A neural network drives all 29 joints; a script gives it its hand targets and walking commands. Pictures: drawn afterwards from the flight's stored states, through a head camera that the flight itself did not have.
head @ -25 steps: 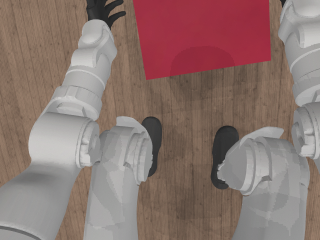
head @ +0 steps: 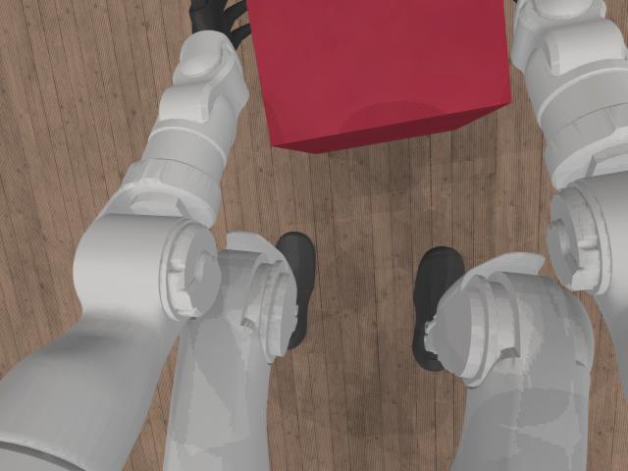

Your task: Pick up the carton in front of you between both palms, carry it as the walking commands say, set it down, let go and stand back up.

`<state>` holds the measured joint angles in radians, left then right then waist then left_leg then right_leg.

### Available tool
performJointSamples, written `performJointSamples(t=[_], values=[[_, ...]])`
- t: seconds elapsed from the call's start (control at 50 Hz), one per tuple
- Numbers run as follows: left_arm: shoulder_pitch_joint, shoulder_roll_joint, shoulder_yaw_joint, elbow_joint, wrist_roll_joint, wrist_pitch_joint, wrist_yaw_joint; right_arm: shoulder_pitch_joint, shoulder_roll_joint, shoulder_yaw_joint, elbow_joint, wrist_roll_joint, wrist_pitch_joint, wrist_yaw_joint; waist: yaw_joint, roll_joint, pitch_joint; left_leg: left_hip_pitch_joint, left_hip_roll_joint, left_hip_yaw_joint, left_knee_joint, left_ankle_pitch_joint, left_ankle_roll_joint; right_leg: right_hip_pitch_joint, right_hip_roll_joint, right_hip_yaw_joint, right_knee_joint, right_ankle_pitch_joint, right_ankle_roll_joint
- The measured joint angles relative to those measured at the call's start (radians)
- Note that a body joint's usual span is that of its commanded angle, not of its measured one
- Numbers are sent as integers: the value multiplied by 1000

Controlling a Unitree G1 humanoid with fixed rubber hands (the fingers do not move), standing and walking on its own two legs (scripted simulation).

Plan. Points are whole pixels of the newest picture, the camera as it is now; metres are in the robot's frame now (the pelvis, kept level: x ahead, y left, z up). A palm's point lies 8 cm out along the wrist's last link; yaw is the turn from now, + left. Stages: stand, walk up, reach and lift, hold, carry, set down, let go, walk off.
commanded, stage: reach and lift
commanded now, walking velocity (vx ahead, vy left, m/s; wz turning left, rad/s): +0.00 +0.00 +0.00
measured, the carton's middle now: (372, 49) +0.53 -0.01 -0.24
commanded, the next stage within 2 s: none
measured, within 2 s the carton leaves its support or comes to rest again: leaves its support in 0.06 s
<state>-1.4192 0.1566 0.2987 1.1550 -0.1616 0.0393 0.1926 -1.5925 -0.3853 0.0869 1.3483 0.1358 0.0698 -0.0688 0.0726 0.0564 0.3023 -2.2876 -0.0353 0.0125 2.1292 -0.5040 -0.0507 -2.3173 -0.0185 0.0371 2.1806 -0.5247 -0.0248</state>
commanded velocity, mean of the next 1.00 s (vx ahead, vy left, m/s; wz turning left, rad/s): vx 0.00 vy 0.00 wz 0.00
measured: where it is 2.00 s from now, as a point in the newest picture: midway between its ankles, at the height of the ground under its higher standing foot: (359, 318)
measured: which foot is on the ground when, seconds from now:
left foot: down 0.00-1.00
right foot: down 0.00-1.00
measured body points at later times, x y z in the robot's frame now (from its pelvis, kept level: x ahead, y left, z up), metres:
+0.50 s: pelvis +0.00 +0.01 +0.07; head +0.27 -0.04 +0.43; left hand +0.51 +0.13 +0.00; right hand +0.52 -0.17 -0.01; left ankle +0.13 +0.13 -0.34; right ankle +0.12 -0.12 -0.34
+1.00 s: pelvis +0.04 +0.01 +0.19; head +0.23 -0.03 +0.59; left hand +0.49 +0.13 +0.15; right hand +0.48 -0.18 +0.14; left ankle +0.13 +0.13 -0.34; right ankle +0.12 -0.12 -0.34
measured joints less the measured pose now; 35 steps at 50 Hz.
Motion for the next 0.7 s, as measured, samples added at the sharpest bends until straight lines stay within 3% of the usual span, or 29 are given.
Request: performJointSamples(t=[0.14, 0.2, 0.24, 0.32, 0.5, 0.58, 0.7], values=[[70, -6, 9, -127, -13, 76, 10, 104, 30, -17, -149, -18, 66, -33, 5, 10, -45, -15, -25, -26, 35, -17, -28, -19, 18, -5, 24, 1, 4], [153, -33, 26, -234, -18, 102, 29, 187, 55, -32, -254, -24, 104, -54, 3, 16, -89, -4, -30, -35, 33, -26, -30, -6, 25, -7, 14, -2, 11], [224, -61, 48, -313, -2, 123, 26, 244, 75, -57, -325, -36, 134, -38, -3, 16, -131, 9, -29, -39, 22, -31, -28, 7, 31, -7, -2, -3, 17], [335, -121, 116, -423, 73, 173, 3, 331, 133, -145, -415, -94, 198, -20, -20, 2, -232, 48, -17, -37, -24, -36, -17, 45, 45, -4, -57, 1, 26], [398, -212, 281, -471, 313, 275, -72, 405, 256, -394, -416, -323, 264, 41, -21, -51, -421, 153, -17, -38, -203, -16, -11, 143, 71, 8, -244, 36, 31], [419, -224, 296, -500, 354, 291, -94, 442, 295, -446, -453, -375, 267, 51, -30, -48, -459, 196, -27, -44, -277, -2, -8, 192, 65, 7, -319, 45, 32], [475, -245, 266, -551, 357, 300, -98, 537, 326, -446, -556, -369, 283, 55, -37, -40, -492, 266, -29, -49, -362, 6, 2, 270, 58, 6, -408, 49, 37]])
